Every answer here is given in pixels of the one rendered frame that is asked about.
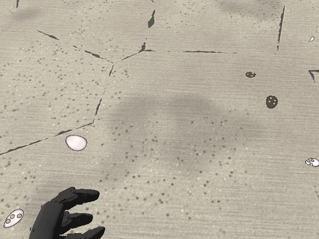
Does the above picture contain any left robot hand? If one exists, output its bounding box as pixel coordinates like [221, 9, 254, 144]
[29, 186, 106, 239]

